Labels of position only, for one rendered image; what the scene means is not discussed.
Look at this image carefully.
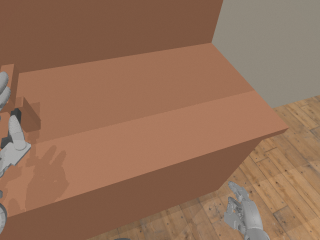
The robot right forearm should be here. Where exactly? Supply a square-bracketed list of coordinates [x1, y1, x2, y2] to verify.
[244, 228, 270, 240]

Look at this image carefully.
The right robot hand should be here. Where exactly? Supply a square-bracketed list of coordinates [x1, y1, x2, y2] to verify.
[224, 181, 264, 235]

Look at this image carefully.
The left robot hand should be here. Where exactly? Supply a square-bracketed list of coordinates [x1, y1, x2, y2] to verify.
[0, 71, 31, 178]

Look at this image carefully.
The tap lever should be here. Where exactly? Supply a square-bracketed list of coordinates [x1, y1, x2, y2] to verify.
[0, 108, 22, 149]

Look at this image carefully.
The counter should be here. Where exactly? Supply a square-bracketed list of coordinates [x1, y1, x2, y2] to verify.
[0, 0, 289, 240]

